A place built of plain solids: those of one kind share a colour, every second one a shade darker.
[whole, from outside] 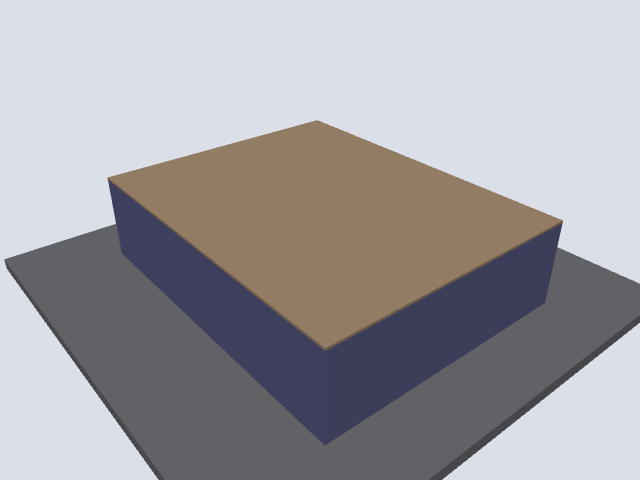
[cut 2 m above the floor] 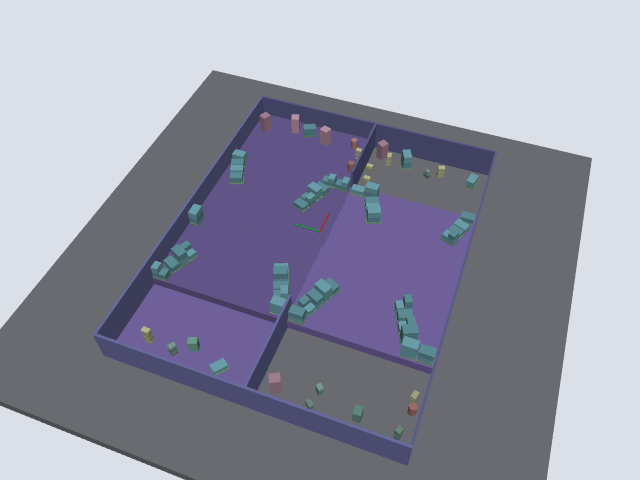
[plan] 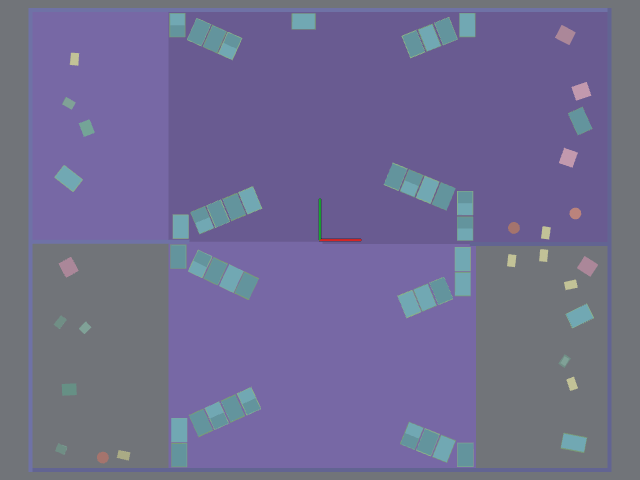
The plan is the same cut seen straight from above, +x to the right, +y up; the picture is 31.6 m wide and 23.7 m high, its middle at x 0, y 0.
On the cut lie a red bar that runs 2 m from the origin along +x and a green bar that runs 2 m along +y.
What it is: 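A closed cross-dock hall without a stair; its walked floor lies 0.86 m over the lower ground and ends at a front at either end, two bays a front; beyond a bay's line the ground lies deep, a low step down, or level and merely marked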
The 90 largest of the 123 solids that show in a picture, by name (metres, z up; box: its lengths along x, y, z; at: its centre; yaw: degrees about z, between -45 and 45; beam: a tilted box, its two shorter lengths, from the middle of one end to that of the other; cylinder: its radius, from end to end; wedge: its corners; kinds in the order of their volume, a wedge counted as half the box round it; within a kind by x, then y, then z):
{
 "floor_1": {"box": [6.76, 11.29, 0.1], "at": [-10.84, 5.63, 0.0]},
 "floor_2": {"box": [7.6, 11.19, 0.91], "at": [-3.68, -5.69, 0.4]},
 "floor_3": {"box": [7.6, 11.37, 0.91], "at": [-3.68, 5.59, 0.4]},
 "floor_4": {"box": [7.59, 11.08, 0.91], "at": [3.91, -5.74, 0.4]},
 "floor_5": {"box": [14.1, 11.48, 0.91], "at": [7.17, 5.54, 0.4]},
 "wall_1": {"box": [0.2, 22.92, 7.32], "at": [-14.3, 0.0, 3.61]},
 "wall_2": {"box": [7.77, 0.2, 7.32], "at": [-10.33, -0.09, 3.61]},
 "wall_3": {"box": [28.39, 0.2, 7.32], "at": [0.0, -11.36, 3.61]},
 "wall_4": {"box": [28.39, 0.2, 7.32], "at": [0.0, 11.36, 3.61]},
 "wall_5": {"box": [6.83, 0.2, 7.32], "at": [10.8, -0.2, 3.61]},
 "wall_6": {"box": [0.2, 22.92, 7.32], "at": [14.3, 0.0, 3.61]},
 "roof_1": {"box": [28.79, 22.92, 0.2], "at": [0.0, 0.0, 7.37]},
 "load_1": {"box": [1.13, 0.73, 0.41], "at": [-12.41, 3.04, 0.4], "yaw": -38.0},
 "load_2": {"box": [0.72, 1.15, 0.57], "at": [-7.04, 10.61, 1.29], "yaw": 0.3},
 "load_3": {"box": [0.72, 0.58, 0.57], "at": [-7.04, 10.88, 1.86], "yaw": -0.2},
 "load_4": {"box": [0.73, 1.13, 0.5], "at": [-7.0, -0.83, 1.76], "yaw": -0.2},
 "load_5": {"box": [0.73, 1.13, 0.5], "at": [-7.0, -0.82, 1.26], "yaw": -0.1},
 "load_6": {"box": [0.74, 1.12, 0.57], "at": [-6.96, -10.63, 1.85], "yaw": -0.3},
 "load_7": {"box": [0.78, 1.16, 1.4], "at": [-6.95, -9.39, 1.7], "yaw": -0.1},
 "load_8": {"box": [0.74, 1.12, 0.57], "at": [-6.94, -10.62, 1.29], "yaw": 0.2},
 "load_9": {"box": [0.74, 1.13, 1.26], "at": [-6.87, 0.66, 1.63], "yaw": 0.1},
 "load_10": {"box": [0.76, 1.14, 0.56], "at": [-5.97, 10.27, 1.28], "yaw": -23.9},
 "load_11": {"box": [0.73, 1.16, 0.4], "at": [-5.92, -1.18, 1.2], "yaw": -25.1},
 "load_12": {"box": [0.76, 1.1, 1.45], "at": [-5.88, -9.02, 1.73], "yaw": 24.0},
 "load_13": {"box": [0.76, 1.14, 0.59], "at": [-5.81, 0.98, 1.3], "yaw": 22.2},
 "load_14": {"box": [0.73, 0.58, 0.4], "at": [-5.8, -0.93, 1.6], "yaw": -25.5},
 "load_15": {"box": [0.76, 0.57, 0.59], "at": [-5.7, 0.72, 1.89], "yaw": 22.0},
 "load_16": {"box": [0.73, 1.13, 0.63], "at": [-5.2, 9.92, 1.32], "yaw": -23.9},
 "load_17": {"box": [0.73, 1.13, 0.63], "at": [-5.2, 9.92, 1.95], "yaw": -24.2},
 "load_18": {"box": [0.74, 1.11, 0.44], "at": [-5.16, -1.55, 1.66], "yaw": -25.4},
 "load_19": {"box": [0.74, 1.17, 0.53], "at": [-5.09, -8.67, 1.27], "yaw": 24.0},
 "load_20": {"box": [0.72, 1.17, 0.6], "at": [-5.03, 1.3, 1.31], "yaw": 22.7},
 "load_21": {"box": [0.74, 0.58, 0.53], "at": [-4.98, -8.93, 1.79], "yaw": 23.9},
 "load_22": {"box": [0.72, 1.13, 0.49], "at": [-4.44, 9.58, 1.25], "yaw": -24.0},
 "load_23": {"box": [0.78, 1.16, 1.23], "at": [-4.38, -1.9, 1.62], "yaw": -25.2},
 "load_24": {"box": [0.72, 0.57, 0.49], "at": [-4.32, 9.84, 1.74], "yaw": -24.0},
 "load_25": {"box": [0.76, 1.1, 0.38], "at": [-4.3, -8.32, 1.57], "yaw": 24.5},
 "load_26": {"box": [0.77, 1.09, 0.68], "at": [-4.23, 1.63, 2.02], "yaw": 22.7},
 "load_27": {"box": [0.76, 1.1, 0.59], "at": [-3.62, -2.26, 1.3], "yaw": -25.1},
 "load_28": {"box": [0.72, 1.15, 0.7], "at": [-3.5, -7.96, 1.36], "yaw": 24.4},
 "load_29": {"box": [0.74, 1.13, 0.62], "at": [-3.45, 1.95, 1.31], "yaw": 22.0},
 "load_30": {"box": [0.72, 0.58, 0.7], "at": [-3.39, -8.22, 2.06], "yaw": 24.3},
 "load_31": {"box": [1.1, 0.76, 0.61], "at": [-0.81, 10.8, 1.31], "yaw": 0.1},
 "load_32": {"box": [1.1, 0.76, 0.61], "at": [-0.81, 10.8, 1.92], "yaw": -0.2},
 "load_33": {"box": [0.77, 1.11, 0.37], "at": [3.73, 3.12, 1.19], "yaw": -21.9},
 "load_34": {"box": [0.76, 1.1, 0.6], "at": [4.41, -3.16, 1.3], "yaw": 22.7},
 "load_35": {"box": [0.76, 1.1, 0.6], "at": [4.41, -3.16, 1.9], "yaw": 22.6},
 "load_36": {"box": [0.73, 0.57, 0.38], "at": [4.42, 2.54, 1.58], "yaw": -22.6},
 "load_37": {"box": [0.74, 0.58, 0.49], "at": [4.43, -9.93, 1.74], "yaw": -21.8},
 "load_38": {"box": [0.73, 1.14, 0.38], "at": [4.52, 2.8, 1.19], "yaw": -22.1},
 "load_39": {"box": [0.74, 1.15, 0.49], "at": [4.53, -9.67, 1.25], "yaw": -22.1},
 "load_40": {"box": [0.75, 1.11, 0.6], "at": [4.62, 9.68, 1.3], "yaw": 21.6},
 "load_41": {"box": [0.74, 1.14, 0.7], "at": [5.19, -2.84, 1.35], "yaw": 22.1},
 "load_42": {"box": [0.74, 1.11, 1.04], "at": [5.32, 2.48, 1.52], "yaw": -22.3},
 "load_43": {"box": [0.76, 1.11, 0.41], "at": [5.33, -9.99, 1.21], "yaw": -22.1},
 "load_44": {"box": [0.72, 1.14, 0.71], "at": [5.41, 9.98, 1.36], "yaw": 21.8},
 "load_45": {"box": [0.78, 1.14, 0.57], "at": [5.99, -2.51, 1.29], "yaw": 22.3},
 "load_46": {"box": [0.78, 1.17, 0.44], "at": [6.11, 2.16, 1.22], "yaw": -22.0},
 "load_47": {"box": [0.74, 1.14, 0.39], "at": [6.12, -10.31, 1.2], "yaw": -21.9},
 "load_48": {"box": [0.75, 1.15, 0.63], "at": [6.22, 10.31, 1.32], "yaw": 21.4},
 "load_49": {"box": [0.72, 1.15, 0.44], "at": [7.04, -0.95, 1.23], "yaw": -0.2},
 "load_50": {"box": [0.76, 1.13, 0.58], "at": [7.05, -2.18, 1.29], "yaw": -0.3},
 "load_51": {"box": [0.76, 1.13, 0.58], "at": [7.05, -2.18, 1.87], "yaw": -0.2},
 "load_52": {"box": [0.76, 0.57, 0.45], "at": [7.16, 0.28, 1.68], "yaw": -0.2},
 "load_53": {"box": [0.76, 1.15, 0.45], "at": [7.16, 0.56, 1.23], "yaw": -0.1},
 "load_54": {"box": [0.72, 0.58, 0.45], "at": [7.16, 1.53, 1.67], "yaw": -0.3},
 "load_55": {"box": [0.72, 1.16, 0.45], "at": [7.17, 1.82, 1.23]},
 "load_56": {"box": [0.76, 1.15, 0.48], "at": [7.18, -10.61, 1.24], "yaw": -0.1},
 "load_57": {"box": [0.75, 1.14, 0.67], "at": [7.27, 10.62, 1.34], "yaw": 0.3},
 "load_58": {"box": [1.16, 0.7, 0.59], "at": [12.53, -10.01, 0.44], "yaw": -11.0},
 "load_59": {"box": [1.12, 0.76, 0.67], "at": [12.82, -3.76, 0.48], "yaw": 25.8},
 "load_60": {"box": [1.12, 0.76, 0.67], "at": [12.82, -3.75, 1.14], "yaw": 26.0},
 "load_61": {"box": [0.77, 1.16, 0.82], "at": [12.85, 5.87, 1.41], "yaw": 24.5},
 "cage_trolley_1": {"box": [0.72, 0.8, 1.71], "at": [-12.41, -1.35, 0.81], "yaw": 28.2},
 "cage_trolley_2": {"box": [0.8, 0.72, 1.66], "at": [12.12, 10.12, 1.69], "yaw": -27.9},
 "cage_trolley_3": {"box": [0.72, 0.8, 1.66], "at": [12.26, 4.06, 1.69], "yaw": -19.2},
 "cage_trolley_4": {"box": [0.8, 0.72, 1.66], "at": [12.9, 7.34, 1.69], "yaw": 18.7},
 "cage_trolley_5": {"box": [0.8, 0.72, 1.71], "at": [13.21, -1.3, 0.81], "yaw": -32.6},
 "pallet_1": {"box": [0.8, 1.2, 0.14], "at": [4.41, -3.16, 0.93], "yaw": 22.4},
 "pallet_2": {"box": [0.8, 1.2, 0.14], "at": [4.53, -9.67, 0.93], "yaw": -21.8},
 "pallet_3": {"box": [0.8, 1.2, 0.14], "at": [5.18, -2.84, 0.93], "yaw": 22.4},
 "pallet_4": {"box": [0.8, 1.2, 0.14], "at": [5.33, -9.99, 0.93], "yaw": -21.8},
 "pallet_5": {"box": [0.8, 1.2, 0.14], "at": [6.12, -10.31, 0.93], "yaw": -21.8},
 "pallet_6": {"box": [0.8, 1.2, 0.14], "at": [7.16, 1.81, 0.93]},
 "pallet_7": {"box": [1.2, 0.8, 0.19], "at": [12.53, -10.02, 0.05], "yaw": -11.0},
 "bin_1": {"box": [0.72, 0.58, 1.11], "at": [-12.38, -7.38, 0.51], "yaw": 2.7},
 "bin_2": {"box": [0.58, 0.72, 1.06], "at": [-11.52, 5.53, 0.58], "yaw": 20.8},
 "drum_1": {"cylinder": 0.29, "from": [-10.72, -10.74, 0.0], "to": [-10.72, -10.74, 0.88]},
 "drum_2": {"cylinder": 0.29, "from": [9.57, 0.6, 0.86], "to": [9.57, 0.6, 1.74]},
 "drum_3": {"cylinder": 0.29, "from": [12.61, 1.31, 0.86], "to": [12.61, 1.31, 1.74]}
}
